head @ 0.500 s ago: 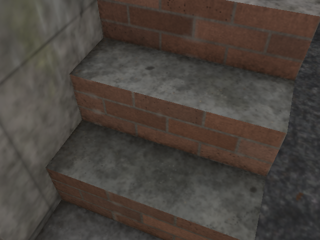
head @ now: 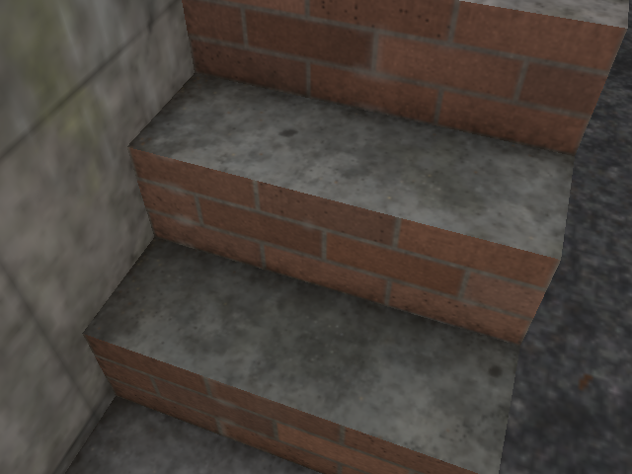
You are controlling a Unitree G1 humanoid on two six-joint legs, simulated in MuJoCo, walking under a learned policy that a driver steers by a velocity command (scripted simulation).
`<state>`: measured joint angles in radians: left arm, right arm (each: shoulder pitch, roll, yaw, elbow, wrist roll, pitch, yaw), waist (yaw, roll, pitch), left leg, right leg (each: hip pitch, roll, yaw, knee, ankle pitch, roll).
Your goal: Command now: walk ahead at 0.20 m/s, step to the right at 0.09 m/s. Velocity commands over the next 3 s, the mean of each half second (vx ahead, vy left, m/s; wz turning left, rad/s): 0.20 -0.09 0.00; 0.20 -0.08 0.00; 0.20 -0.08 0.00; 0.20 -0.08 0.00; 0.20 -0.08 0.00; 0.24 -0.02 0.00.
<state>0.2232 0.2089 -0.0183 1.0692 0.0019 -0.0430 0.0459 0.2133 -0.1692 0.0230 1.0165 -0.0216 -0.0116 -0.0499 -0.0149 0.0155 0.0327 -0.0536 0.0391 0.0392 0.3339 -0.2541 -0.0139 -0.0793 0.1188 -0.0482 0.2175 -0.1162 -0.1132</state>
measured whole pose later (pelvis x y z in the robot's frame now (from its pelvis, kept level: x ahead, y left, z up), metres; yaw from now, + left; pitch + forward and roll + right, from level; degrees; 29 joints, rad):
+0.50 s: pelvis +0.00 +0.00 +0.00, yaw +0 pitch -2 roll -1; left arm 0.23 0.21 -0.02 1.06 0.00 -0.04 0.05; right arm 0.22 -0.17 0.02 1.01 -0.02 -0.01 -0.05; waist -0.02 0.02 0.03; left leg -0.05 0.04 0.04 0.33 -0.25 -0.01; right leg -0.08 0.12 -0.04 0.22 -0.11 -0.11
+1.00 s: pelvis +0.00 +0.00 +0.00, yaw +0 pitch -1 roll -1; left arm 0.23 0.21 -0.02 1.06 0.00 -0.04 0.05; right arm 0.22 -0.17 0.02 1.01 -0.02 -0.01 -0.05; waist -0.02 0.02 0.03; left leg -0.05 0.04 0.04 0.33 -0.25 -0.01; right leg -0.08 0.12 -0.03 0.22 -0.11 -0.11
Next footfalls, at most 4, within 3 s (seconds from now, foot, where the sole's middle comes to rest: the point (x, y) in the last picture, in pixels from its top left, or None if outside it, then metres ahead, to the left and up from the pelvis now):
none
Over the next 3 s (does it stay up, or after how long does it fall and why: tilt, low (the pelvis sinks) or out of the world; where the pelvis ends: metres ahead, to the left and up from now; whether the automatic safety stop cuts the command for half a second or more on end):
stays up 0.00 0.03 0.00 its command is cut before an obstacle from the start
